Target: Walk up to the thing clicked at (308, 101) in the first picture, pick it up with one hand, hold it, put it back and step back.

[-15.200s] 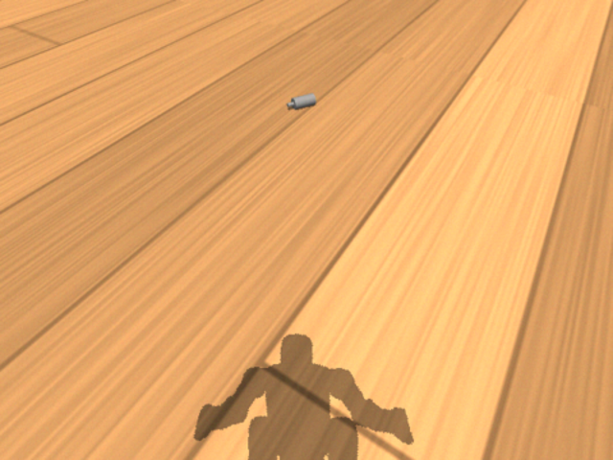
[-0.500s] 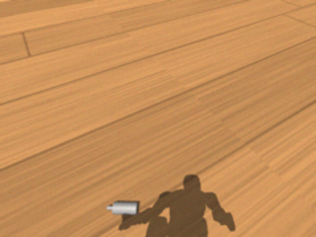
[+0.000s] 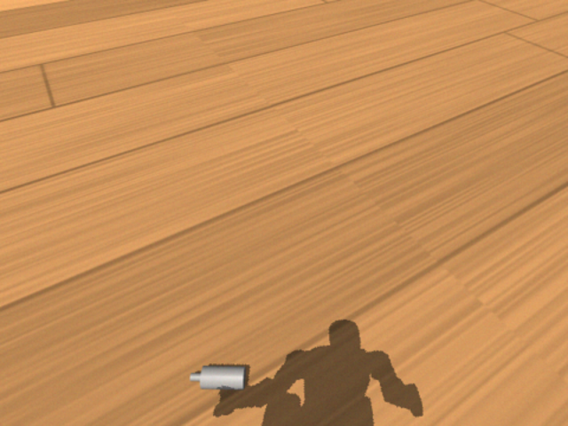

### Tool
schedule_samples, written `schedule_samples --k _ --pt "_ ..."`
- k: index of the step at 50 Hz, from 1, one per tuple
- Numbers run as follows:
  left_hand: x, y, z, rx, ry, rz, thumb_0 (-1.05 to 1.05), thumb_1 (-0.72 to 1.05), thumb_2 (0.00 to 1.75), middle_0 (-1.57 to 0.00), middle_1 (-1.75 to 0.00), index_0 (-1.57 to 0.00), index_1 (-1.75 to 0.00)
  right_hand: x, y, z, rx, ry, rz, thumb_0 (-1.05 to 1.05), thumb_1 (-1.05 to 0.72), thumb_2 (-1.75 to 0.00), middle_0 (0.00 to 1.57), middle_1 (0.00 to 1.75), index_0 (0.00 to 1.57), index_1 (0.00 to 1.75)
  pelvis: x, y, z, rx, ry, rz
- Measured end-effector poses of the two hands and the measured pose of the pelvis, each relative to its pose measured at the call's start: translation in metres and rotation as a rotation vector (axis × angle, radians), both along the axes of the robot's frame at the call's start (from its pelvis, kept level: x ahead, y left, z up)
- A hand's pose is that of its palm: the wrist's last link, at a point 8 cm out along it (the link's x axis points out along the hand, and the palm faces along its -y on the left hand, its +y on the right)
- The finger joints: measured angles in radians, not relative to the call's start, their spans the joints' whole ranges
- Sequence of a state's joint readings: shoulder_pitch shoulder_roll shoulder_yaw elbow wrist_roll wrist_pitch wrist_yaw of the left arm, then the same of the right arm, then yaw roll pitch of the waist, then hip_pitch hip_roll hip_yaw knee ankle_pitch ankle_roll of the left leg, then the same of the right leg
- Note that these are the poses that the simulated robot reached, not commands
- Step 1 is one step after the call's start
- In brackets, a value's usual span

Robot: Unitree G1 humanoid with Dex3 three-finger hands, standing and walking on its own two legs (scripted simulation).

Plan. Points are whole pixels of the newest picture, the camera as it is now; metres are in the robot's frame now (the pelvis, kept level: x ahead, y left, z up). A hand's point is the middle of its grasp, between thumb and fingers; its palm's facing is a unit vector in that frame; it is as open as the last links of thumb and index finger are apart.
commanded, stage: stand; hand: left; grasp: from above
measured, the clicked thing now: (217, 377) +0.41 +0.24 -0.75
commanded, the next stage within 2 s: rise first in 0.38 s
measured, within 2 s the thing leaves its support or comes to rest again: neither
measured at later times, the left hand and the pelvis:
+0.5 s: hand out of the picture +0.06 +0.25 -0.16, palm faces -0.03 -0.94 -0.35, open 7.3 cm; pelvis -0.01 +0.00 +0.00, yaw +0 degrees
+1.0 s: hand out of the picture +0.12 +0.26 -0.21, palm faces -0.10 -0.91 -0.41, open 13.2 cm; pelvis -0.02 +0.01 -0.06, yaw +0 degrees
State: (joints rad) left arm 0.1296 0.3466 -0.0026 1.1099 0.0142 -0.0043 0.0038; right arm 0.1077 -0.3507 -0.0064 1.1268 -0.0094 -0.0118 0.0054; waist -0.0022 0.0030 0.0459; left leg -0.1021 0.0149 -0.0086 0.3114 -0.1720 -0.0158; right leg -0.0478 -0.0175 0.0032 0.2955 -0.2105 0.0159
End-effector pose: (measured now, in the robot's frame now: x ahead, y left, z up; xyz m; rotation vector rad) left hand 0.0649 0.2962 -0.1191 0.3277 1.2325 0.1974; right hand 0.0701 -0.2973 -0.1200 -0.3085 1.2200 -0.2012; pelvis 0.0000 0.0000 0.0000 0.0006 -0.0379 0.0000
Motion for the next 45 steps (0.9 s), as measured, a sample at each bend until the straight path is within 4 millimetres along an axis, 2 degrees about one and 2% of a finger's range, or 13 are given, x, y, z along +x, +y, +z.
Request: schedule_samples --k 12,25,29,34,37,40,45 --pt "-0.013 0.001 -0.002 0.0 0.03 0.004 0.0 0.91 0.9 -0.2 -0.3 -0.2 -0.3 -0.015 0.0 -0.002 0.004 0.037 -0.007 0.0 -0.9 -0.89 0.21 0.3 0.2 0.3 -0.004 -0.001 0.0 -0.002 0.002 0.001" --pt "-0.012 0.002 -0.002 -0.004 0.022 0.004 0.0 0.91 0.9 -0.2 -0.31 -0.2 -0.31 -0.016 0.001 -0.001 0.002 0.03 -0.005 0.0 -0.9 -0.89 0.21 0.3 0.2 0.3 -0.006 0.001 0.0 -0.001 0.001 0.0" --pt "0.013 -0.003 -0.004 -0.014 -0.073 0.04 0.0 0.86 0.9 -0.21 -0.37 -0.21 -0.37 -0.006 0.01 -0.002 0.007 -0.067 0.0 0.0 -0.91 -0.9 0.2 0.3 0.2 0.3 -0.013 0.001 -0.005 -0.005 0.049 0.014" --pt "0.056 -0.003 -0.014 -0.028 -0.125 -0.016 0.0 0.65 0.89 -0.2 -0.57 -0.2 -0.57 0.0 0.026 -0.01 0.036 -0.129 -0.006 0.0 -0.92 -0.9 0.2 0.3 0.2 0.3 -0.022 0.0 -0.018 -0.008 0.131 0.007" --pt "0.072 -0.001 -0.018 -0.015 -0.143 -0.059 0.0 0.47 0.9 -0.19 -0.7 -0.19 -0.7 0.0 0.034 -0.015 0.054 -0.154 -0.024 0.0 -0.93 -0.9 0.2 0.3 0.2 0.3 -0.022 0.0 -0.026 -0.008 0.163 -0.002" --pt "0.074 -0.001 -0.021 0.01 -0.124 -0.084 0.0 0.27 0.91 -0.17 -0.81 -0.18 -0.8 0.001 0.04 -0.02 0.072 -0.17 -0.031 0.0 -0.94 -0.9 0.2 0.3 0.2 0.3 -0.02 0.002 -0.031 -0.01 0.182 -0.003" --pt "0.064 0.0 -0.035 0.039 -0.059 -0.089 0.0 -0.09 0.93 -0.15 -0.94 -0.15 -0.93 0.015 0.046 -0.028 0.086 -0.222 -0.018 0.01 -0.94 -0.9 0.21 0.3 0.2 0.3 -0.017 0.006 -0.044 -0.015 0.225 -0.005"
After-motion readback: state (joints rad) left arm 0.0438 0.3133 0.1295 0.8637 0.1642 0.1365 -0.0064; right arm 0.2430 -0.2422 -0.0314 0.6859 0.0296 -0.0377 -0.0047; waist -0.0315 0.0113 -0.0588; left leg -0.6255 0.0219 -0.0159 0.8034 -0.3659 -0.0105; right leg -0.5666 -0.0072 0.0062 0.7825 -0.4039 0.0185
